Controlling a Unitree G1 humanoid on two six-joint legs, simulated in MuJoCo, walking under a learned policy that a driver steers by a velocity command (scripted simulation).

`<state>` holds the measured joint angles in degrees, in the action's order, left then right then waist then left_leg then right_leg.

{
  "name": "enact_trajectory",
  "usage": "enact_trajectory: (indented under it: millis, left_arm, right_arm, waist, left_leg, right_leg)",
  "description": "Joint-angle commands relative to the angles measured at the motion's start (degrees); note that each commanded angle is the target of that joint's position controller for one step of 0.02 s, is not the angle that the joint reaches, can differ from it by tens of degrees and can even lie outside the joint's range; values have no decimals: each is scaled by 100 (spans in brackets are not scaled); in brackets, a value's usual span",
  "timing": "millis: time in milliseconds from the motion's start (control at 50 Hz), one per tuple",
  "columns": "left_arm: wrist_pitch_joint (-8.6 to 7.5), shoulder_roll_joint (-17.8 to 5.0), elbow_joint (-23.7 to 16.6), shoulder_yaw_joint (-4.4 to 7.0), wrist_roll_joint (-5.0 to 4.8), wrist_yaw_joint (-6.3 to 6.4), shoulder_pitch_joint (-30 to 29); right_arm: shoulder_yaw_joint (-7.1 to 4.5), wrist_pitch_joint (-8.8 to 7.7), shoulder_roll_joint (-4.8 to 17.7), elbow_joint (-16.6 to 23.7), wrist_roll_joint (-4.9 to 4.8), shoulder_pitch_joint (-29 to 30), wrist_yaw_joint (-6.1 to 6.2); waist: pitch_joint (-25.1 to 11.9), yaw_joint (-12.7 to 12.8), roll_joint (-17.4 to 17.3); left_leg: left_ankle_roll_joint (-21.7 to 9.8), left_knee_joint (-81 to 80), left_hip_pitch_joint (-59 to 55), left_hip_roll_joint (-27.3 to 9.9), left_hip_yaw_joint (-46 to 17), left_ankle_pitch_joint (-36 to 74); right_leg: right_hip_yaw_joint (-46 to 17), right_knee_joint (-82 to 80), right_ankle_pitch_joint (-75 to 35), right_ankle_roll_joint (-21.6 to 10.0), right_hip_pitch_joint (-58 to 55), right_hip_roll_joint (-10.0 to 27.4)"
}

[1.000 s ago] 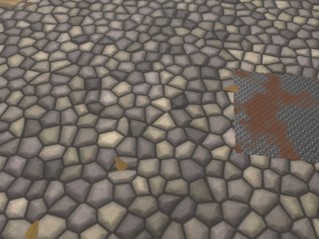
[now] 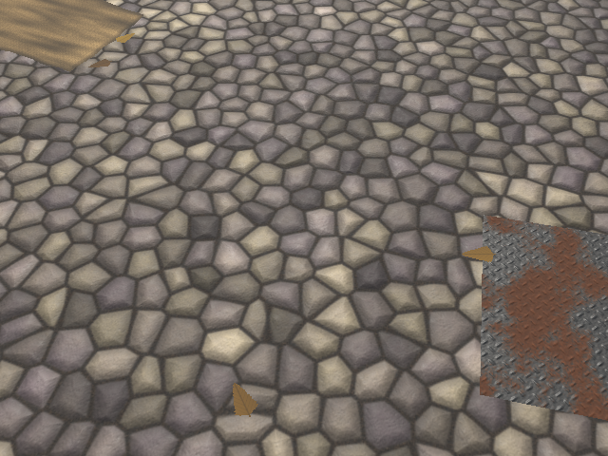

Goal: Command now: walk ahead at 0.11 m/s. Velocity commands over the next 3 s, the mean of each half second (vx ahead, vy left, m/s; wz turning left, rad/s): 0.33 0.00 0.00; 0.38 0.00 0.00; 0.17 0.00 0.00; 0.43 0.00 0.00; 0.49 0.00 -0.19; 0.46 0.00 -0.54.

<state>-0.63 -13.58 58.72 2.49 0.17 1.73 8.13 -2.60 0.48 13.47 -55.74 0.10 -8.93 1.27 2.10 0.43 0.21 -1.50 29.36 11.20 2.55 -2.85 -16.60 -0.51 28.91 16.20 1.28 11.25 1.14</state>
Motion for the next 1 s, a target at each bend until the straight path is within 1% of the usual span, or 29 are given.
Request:
enact_trajectory:
  millis: [20,60,120,140,180,200,220,240,260,280,300,320,360,460,520,580,620,660,680,700,720,740,760,780,800,840,880,920,1000]
  left_arm:
    - [-18,-631,-89,126,-57,28,104]
    - [-112,-561,-188,97,-101,34,-39]
    - [-395,-375,-339,54,-169,-55,-237]
    - [-468,-422,-337,68,-183,-99,-185]
    - [-573,-437,-174,89,-189,-181,255]
    - [-586,-485,41,129,-190,-193,742]
    - [-567,-701,262,205,-149,-180,1334]
    - [-569,-1259,432,350,-150,-191,2015]
    - [-598,-1292,434,328,-66,-240,2220]
    - [-644,-913,331,209,-34,-241,1883]
    - [-669,-731,221,157,-44,-253,1682]
    - [-668,-752,159,143,-63,-273,1537]
    - [-594,-524,121,38,-42,-267,1501]
    - [-469,-784,55,52,3,-100,1662]
    - [-478,-880,124,94,-48,-74,1932]
    - [-447,-886,164,140,-117,-71,1948]
    - [-393,-1007,108,194,-103,-67,1814]
    - [-311,-965,16,176,-46,-64,1670]
    - [-311,-759,-133,88,70,-70,1739]
    - [-433,123,-127,-133,-27,-144,2495]
    - [-583,-511,-164,13,-189,-173,1897]
    - [-673,-818,-402,113,-323,-182,1311]
    - [-706,-818,-455,120,-296,-136,1056]
    - [-677,-779,-447,175,-195,-86,990]
    - [-598,-658,-409,186,-142,-66,1203]
    - [-454,-417,-385,177,-115,-30,1416]
    - [-375,-420,-544,188,-54,1,1142]
    - [-340,-384,-688,158,11,-7,774]
    - [-305,-392,-837,98,-26,-69,52]
  right_arm:
    - [-159,-36,733,72,-70,-120,34]
    - [-187,-118,844,55,-125,-305,38]
    - [-266,-334,1107,-65,-147,-699,-1]
    - [-263,-388,1080,-24,-140,-581,-7]
    - [-237,-422,975,120,-188,-184,-38]
    - [-214,-410,910,247,-206,151,-53]
    - [-152,-431,691,381,-178,408,-65]
    - [-80,-506,371,580,-167,537,-58]
    - [-134,-597,603,655,-190,592,-46]
    - [-170,-649,730,568,-241,408,-86]
    - [-157,-670,659,448,-261,209,-130]
    - [-168,-681,638,420,-242,216,-145]
    - [-201,-651,609,463,-168,425,-187]
    - [-49,-569,192,820,-132,1365,-250]
    - [-11,-559,261,986,-172,1797,-305]
    - [-40,-584,456,1115,-195,1906,-371]
    - [-149,-610,702,1060,-178,1510,-384]
    - [-387,-577,1090,588,-188,-109,-314]
    - [-492,-546,1488,365,-108,-1170,-245]
    - [-479,-529,1662,220,-64,-1470,-304]
    - [-330,-554,1125,240,-117,-1188,-325]
    - [-261,-597,934,332,-128,-608,-313]
    - [-211,-644,818,433,-85,-123,-326]
    - [-168,-681,676,475,1,191,-350]
    - [-126,-705,571,459,67,315,-360]
    - [-88,-724,512,321,67,240,-369]
    - [-104,-722,706,205,96,139,-285]
    - [-107,-663,800,156,99,96,-183]
    - [-102,-547,940,-21,57,-278,-108]
  waist:
    - [-120,-33,-163]
    - [383,-145,-356]
    - [634,-239,-1043]
    - [642,-159,-1020]
    - [430,162,-849]
    - [309,415,-691]
    - [158,613,-177]
    - [-16,695,1284]
    - [94,751,1571]
    - [272,482,843]
    - [243,342,640]
    - [274,264,487]
    - [250,224,466]
    - [428,379,474]
    - [585,462,576]
    - [611,300,565]
    - [201,-19,669]
    - [-798,-827,694]
    - [-1611,-1098,-14]
    - [-2575,-587,-1670]
    - [-1960,-778,-1103]
    - [-1014,-625,-903]
    - [-608,-414,-326]
    - [-305,-205,-189]
    - [-308,30,-297]
    - [-295,219,-336]
    - [-212,269,-355]
    - [-276,226,-333]
    - [-461,-93,-360]
  left_leg:
    - [-354,-591,192,-267,-338,-1170]
    - [-646,-990,436,-616,-936,-2633]
    - [-1292,-1764,116,-1661,-2679,-3025]
    - [-1352,-1744,144,-1779,-2787,-2649]
    - [-1120,-1459,330,-1562,-2199,-1811]
    - [-872,-1174,846,-1219,-1639,-1349]
    - [-567,-266,1470,-764,-929,-657]
    - [-112,1513,2476,76,232,-515]
    - [-9,2752,3456,123,106,-1597]
    - [-101,3442,3845,-239,-219,-1377]
    - [-178,3634,3904,-432,-188,-880]
    - [-209,3540,3969,-609,-86,-453]
    - [-141,3063,3590,-811,83,103]
    - [130,1174,2747,-576,532,1298]
    - [81,466,2242,-443,614,1791]
    - [-149,102,2204,-464,461,1699]
    - [-335,60,1501,-255,585,1415]
    - [-639,88,-667,-85,677,1336]
    - [-1000,236,-2482,-1244,-708,1016]
    - [-1912,-770,-3866,-2533,-3654,-661]
    - [-1636,-1367,-3323,-2297,-3918,-1283]
    - [-1397,-1513,-2426,-2153,-3045,-982]
    - [-1293,-1673,-1486,-1969,-2377,-242]
    - [-1230,-1757,-710,-1786,-1790,850]
    - [-1194,-1820,-243,-1632,-1322,1736]
    - [-1261,-1841,252,-1522,-699,3237]
    - [-1329,-1867,464,-1470,-302,4095]
    - [-1239,-1812,469,-1306,44,4337]
    - [-1052,-1678,155,-1192,233,3958]
  right_leg:
    - [90,-170,961,-263,188,-88]
    - [68,119,1771,-381,850,-135]
    - [158,1117,985,-471,1532,-163]
    - [62,1165,929,-567,1513,-61]
    - [115,418,766,-742,769,-32]
    - [77,-174,400,-783,-183,-48]
    - [-562,-570,295,-844,-1057,299]
    - [-2419,-1430,828,-1328,-1934,1256]
    - [-3843,-1798,571,-1819,-2274,2065]
    - [-3504,-1612,220,-1758,-2264,2056]
    - [-2892,-1558,-177,-1561,-2249,1803]
    - [-2446,-1632,-535,-1410,-2171,1686]
    - [-1623,-1787,-1579,-1192,-1836,1386]
    - [-650,-2194,-2050,-1115,-961,953]
    - [-512,-2400,-1833,-1138,-771,1047]
    - [-446,-2170,-2374,-1046,-1321,1317]
    - [-318,-1515,-4087,-924,-1633,1378]
    - [-23,379,-5216,-668,-1104,1025]
    - [130,2241,-3279,-517,308,666]
    - [-177,4168,1371,-234,2132,-427]
    - [-794,4828,1605,-384,2730,-190]
    - [-591,4893,1101,-490,3112,91]
    - [-478,4638,533,-508,2836,394]
    - [-401,4359,238,-455,2506,551]
    - [-434,4213,150,-414,2044,674]
    - [-336,3814,307,-281,1644,679]
    - [-224,3230,-4,-115,1743,642]
    - [-145,2311,-672,-25,1691,630]
    - [-1,918,-1737,-23,1206,347]
